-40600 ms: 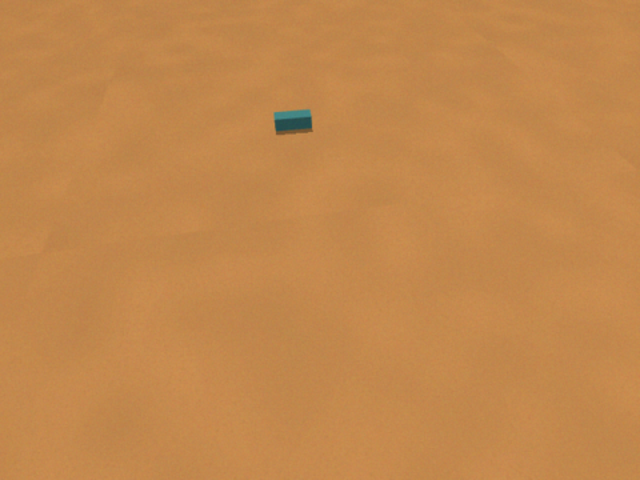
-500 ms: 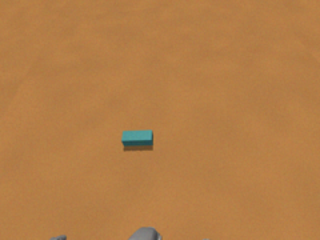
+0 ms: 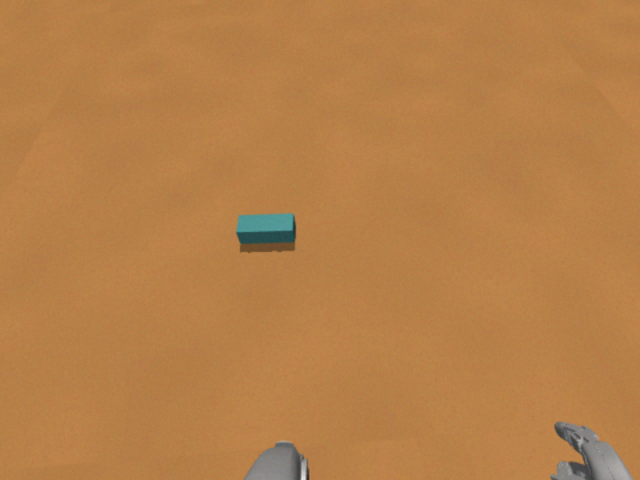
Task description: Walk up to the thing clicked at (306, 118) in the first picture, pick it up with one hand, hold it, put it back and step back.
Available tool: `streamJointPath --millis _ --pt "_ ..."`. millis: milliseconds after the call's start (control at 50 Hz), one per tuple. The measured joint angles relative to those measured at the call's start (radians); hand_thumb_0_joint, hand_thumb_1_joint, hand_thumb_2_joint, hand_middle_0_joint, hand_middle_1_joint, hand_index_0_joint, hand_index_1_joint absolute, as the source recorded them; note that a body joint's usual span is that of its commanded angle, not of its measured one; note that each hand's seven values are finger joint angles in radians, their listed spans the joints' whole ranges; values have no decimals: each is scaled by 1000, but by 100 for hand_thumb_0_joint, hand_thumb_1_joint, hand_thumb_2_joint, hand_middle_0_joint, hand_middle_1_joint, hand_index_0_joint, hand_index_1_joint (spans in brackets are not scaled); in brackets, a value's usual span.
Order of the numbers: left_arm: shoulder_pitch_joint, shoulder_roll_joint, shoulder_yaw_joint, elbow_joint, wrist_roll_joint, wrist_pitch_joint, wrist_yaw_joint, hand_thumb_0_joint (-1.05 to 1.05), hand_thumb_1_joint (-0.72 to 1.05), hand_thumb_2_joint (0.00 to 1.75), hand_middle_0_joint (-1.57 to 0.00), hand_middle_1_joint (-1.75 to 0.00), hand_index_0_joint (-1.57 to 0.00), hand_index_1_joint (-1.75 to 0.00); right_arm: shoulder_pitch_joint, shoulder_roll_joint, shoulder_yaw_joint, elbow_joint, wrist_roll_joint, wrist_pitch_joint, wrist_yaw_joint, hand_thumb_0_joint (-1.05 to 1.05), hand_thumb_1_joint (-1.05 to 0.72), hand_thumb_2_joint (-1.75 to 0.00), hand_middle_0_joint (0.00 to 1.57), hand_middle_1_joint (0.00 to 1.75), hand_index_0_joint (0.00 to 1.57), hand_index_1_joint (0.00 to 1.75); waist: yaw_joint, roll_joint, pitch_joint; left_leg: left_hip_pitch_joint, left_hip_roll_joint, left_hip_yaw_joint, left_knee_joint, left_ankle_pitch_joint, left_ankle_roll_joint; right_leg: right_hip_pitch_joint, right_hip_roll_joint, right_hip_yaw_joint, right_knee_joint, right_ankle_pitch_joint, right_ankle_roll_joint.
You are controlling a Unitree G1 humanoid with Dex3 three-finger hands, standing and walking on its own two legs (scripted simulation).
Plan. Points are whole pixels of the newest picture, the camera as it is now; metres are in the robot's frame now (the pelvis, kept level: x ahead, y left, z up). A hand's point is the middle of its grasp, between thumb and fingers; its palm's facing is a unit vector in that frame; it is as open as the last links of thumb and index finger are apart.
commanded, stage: step back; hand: left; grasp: from above
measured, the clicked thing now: (266, 228) +1.01 +0.30 -0.71
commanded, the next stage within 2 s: stand in 1.14 s
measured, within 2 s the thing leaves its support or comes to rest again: neither
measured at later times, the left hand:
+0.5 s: hand out of the picture -0.03 +0.28 -0.13, palm faces +0.06 -0.91 -0.40, open 7.4 cm
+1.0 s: hand out of the picture +0.03 +0.30 -0.14, palm faces +0.06 -0.93 -0.37, open 7.4 cm
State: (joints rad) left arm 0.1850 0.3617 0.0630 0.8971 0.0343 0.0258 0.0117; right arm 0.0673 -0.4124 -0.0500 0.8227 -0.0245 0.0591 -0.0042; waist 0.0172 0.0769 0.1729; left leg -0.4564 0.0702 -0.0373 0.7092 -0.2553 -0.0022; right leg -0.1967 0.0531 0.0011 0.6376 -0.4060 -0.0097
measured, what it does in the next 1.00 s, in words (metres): steps on the spot: left foot, then left foot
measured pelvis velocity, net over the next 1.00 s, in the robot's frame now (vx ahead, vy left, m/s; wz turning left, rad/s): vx -0.03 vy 0.03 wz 0.07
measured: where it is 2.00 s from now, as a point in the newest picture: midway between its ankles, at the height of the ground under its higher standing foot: outside the picture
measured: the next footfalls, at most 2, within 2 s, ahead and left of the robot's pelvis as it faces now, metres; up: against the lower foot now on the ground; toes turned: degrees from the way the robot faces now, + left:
left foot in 0.28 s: -0.04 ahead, +0.14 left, +0.00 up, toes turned +2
left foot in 0.76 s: +0.01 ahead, +0.16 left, +0.00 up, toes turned +6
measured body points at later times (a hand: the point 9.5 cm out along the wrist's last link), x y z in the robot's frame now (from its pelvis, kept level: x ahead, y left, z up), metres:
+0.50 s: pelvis -0.07 +0.00 +0.01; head -0.07 -0.01 +0.46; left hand -0.03 +0.33 -0.10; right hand +0.00 -0.30 -0.12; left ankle -0.08 +0.14 -0.72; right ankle -0.04 -0.11 -0.72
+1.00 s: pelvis -0.03 +0.03 +0.02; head -0.01 +0.03 +0.47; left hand +0.02 +0.35 -0.11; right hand +0.09 -0.26 -0.11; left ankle -0.03 +0.15 -0.72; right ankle -0.04 -0.11 -0.72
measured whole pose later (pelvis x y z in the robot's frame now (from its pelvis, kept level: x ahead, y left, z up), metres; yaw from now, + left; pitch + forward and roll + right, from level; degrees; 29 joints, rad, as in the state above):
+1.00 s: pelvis -0.03 +0.03 +0.02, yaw +4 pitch -2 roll -1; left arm 0.16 0.38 0.03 1.04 0.01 -0.02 0.00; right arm 0.12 -0.33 -0.03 1.04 -0.02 -0.01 0.00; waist 0.01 0.00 0.07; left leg -0.24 0.03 0.02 0.57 -0.30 -0.01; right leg -0.18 -0.01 0.01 0.54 -0.32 0.02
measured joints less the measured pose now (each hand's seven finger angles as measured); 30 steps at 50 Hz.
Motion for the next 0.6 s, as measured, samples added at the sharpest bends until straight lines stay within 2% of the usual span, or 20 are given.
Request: streamJointPath --millis 40,80,120,180,240,260,300,340,380,420,460,520,560,600 --pt "26 -4 -6 4 7 -3 -6 1 91 90 -20 -30 -20 -30 10 8 -5 18 4 14 -7 1 -90 -90 21 30 20 30 20 -18 -20 -39 -78 -62 146 -167 -4 -36 -20 17 27 14 -12" --pt "45 -9 -9 13 9 -4 -1 1 90 90 -20 -30 -20 -30 30 8 -4 31 11 16 -7 1 -90 -90 20 30 20 30 27 -32 -35 -63 -146 -105 316 -201 -6 -50 -44 29 15 40 -13" --pt "50 -11 -7 20 11 -5 2 1 90 90 -20 -30 -20 -30 57 3 -4 41 13 7 -6 1 -90 -90 20 30 20 30 21 -33 -47 -54 -167 -109 395 -194 -13 -60 -61 22 2 62 -11" --pt "46 -3 0 10 19 -16 1 1 90 90 -20 -30 -20 -30 104 0 -6 69 4 0 0 1 -90 -90 20 30 20 30 16 -29 -61 22 -138 -80 329 -202 -22 -78 -74 -1 0 78 -10" --pt "34 12 7 -3 21 -26 -4 1 90 90 -20 -30 -20 -30 142 4 -8 111 -6 -4 11 1 -90 -90 20 30 20 30 12 -32 -75 139 -96 -37 107 -252 -19 -98 -91 -33 21 77 -8" --pt "31 18 8 -5 19 -26 -7 1 90 90 -20 -30 -20 -30 152 7 -9 125 -7 -9 14 1 -90 -90 20 30 20 30 11 -37 -80 186 -87 -21 8 -240 -14 -106 -99 -41 33 74 -3" --pt "22 34 8 0 15 -20 -8 1 90 90 -20 -30 -20 -30 154 27 -15 154 -13 -23 16 1 -90 -90 20 30 20 30 16 -78 -69 242 -111 5 -111 -90 -6 -118 -131 -26 69 66 6" --pt "29 35 5 25 5 -11 -9 1 90 90 -20 -30 -20 -30 164 42 -10 164 -17 -36 21 1 -90 -90 20 30 20 30 9 -89 -87 239 -114 12 -118 -70 8 -133 -114 5 107 -27 2" --pt "35 41 4 50 -3 -5 -17 1 90 90 -20 -30 -20 -30 170 56 -2 168 -19 -50 23 1 -90 -90 21 30 20 30 -5 -91 -104 240 -104 8 -132 -64 20 -146 -87 21 161 -65 -3" --pt "41 46 4 65 -9 -11 -24 1 91 90 -20 -30 -20 -29 170 68 6 168 -22 -62 23 1 -90 -90 21 30 20 30 -10 -98 -111 248 -93 11 -151 -49 11 -136 -80 16 141 -54 -7" --pt "45 46 5 79 -9 -22 -29 1 91 90 -20 -30 -20 -29 165 72 9 167 -23 -67 26 1 -90 -90 21 30 20 30 -14 -98 -116 247 -83 14 -149 -48 -1 -99 -76 4 55 -39 -6" --pt "34 20 4 101 -1 -37 -25 1 91 90 -20 -30 -20 -29 154 60 7 166 -12 -55 26 1 -90 -90 21 30 20 31 -18 -53 -110 236 -45 -8 -96 -83 -11 -46 -40 -25 -52 125 -11" --pt "36 5 1 100 7 -51 -26 1 91 90 -20 -30 -20 -29 153 55 5 171 -9 -45 21 1 -90 -90 21 30 20 30 -12 -41 -125 198 -61 -41 -9 -192 6 -48 -33 -35 -54 123 -21" --pt "35 -8 -1 95 9 -61 -26 1 91 90 -20 -30 -20 -30 150 48 3 174 -7 -44 18 1 -90 -90 21 30 20 30 1 -44 -124 153 -87 -50 94 -219 11 -41 -43 -35 -64 119 -29"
